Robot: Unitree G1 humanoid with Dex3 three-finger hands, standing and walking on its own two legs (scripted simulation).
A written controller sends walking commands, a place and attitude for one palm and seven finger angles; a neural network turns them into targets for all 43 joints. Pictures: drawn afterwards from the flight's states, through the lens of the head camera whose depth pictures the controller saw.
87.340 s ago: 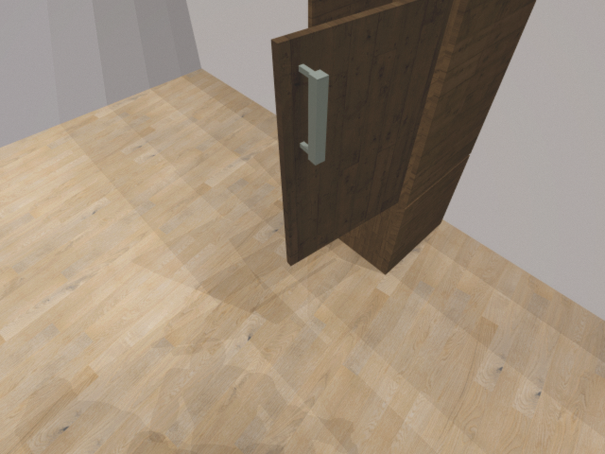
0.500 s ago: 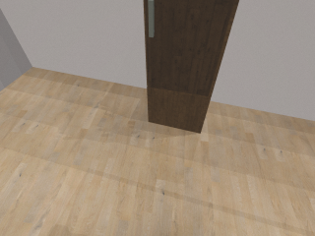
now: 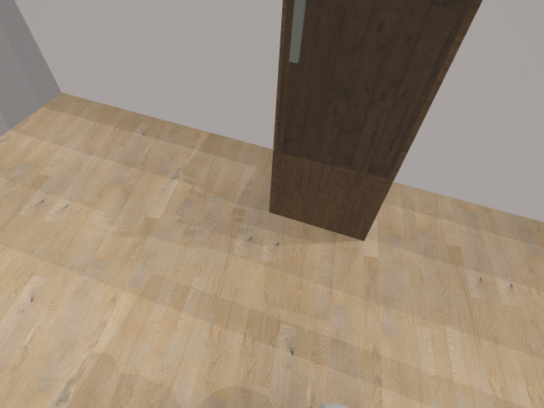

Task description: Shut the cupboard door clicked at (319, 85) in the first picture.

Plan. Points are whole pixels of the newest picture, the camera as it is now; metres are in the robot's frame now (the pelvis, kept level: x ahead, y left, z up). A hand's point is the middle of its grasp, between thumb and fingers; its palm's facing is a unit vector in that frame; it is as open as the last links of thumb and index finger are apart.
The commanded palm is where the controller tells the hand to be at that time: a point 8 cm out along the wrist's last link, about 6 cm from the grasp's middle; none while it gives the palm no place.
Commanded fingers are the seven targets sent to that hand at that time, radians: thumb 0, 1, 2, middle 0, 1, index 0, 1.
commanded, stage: walk to a spot facing it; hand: left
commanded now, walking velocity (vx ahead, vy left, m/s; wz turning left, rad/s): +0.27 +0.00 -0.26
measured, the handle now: (299, 23) +0.94 -0.03 +0.12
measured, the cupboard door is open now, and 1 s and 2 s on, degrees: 3 3 3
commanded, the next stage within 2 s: turn to face it in 0.06 s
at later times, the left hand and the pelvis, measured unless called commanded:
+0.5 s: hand (216, 331) +0.27 +0.11 -0.17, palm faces -0.06 -0.97 -0.23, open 7.2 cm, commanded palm none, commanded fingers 0.00 0.90 0.90 -0.20 -0.30 -0.20 -0.30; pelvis +0.17 -0.06 -0.01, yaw -6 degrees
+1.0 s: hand (207, 298) +0.34 +0.14 -0.16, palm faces -0.21 -0.96 -0.20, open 7.3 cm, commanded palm none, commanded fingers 0.00 0.90 0.90 -0.20 -0.30 -0.20 -0.30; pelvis +0.25 -0.04 +0.01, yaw -15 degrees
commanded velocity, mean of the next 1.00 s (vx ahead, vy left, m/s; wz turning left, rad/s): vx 0.11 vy -0.01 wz -0.24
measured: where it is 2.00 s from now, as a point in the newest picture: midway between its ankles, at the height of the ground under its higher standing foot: (295, 340)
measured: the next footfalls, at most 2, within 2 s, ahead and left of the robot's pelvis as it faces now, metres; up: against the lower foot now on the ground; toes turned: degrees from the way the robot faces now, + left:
right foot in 0.34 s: +0.28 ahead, -0.15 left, +0.00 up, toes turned -9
left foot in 0.74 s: +0.28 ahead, +0.08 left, +0.00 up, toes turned -8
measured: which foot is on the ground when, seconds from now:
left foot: down 0.00-0.34, up 0.36-0.72, down 0.74-1.00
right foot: up 0.00-0.32, down 0.34-0.74, up 0.76-1.00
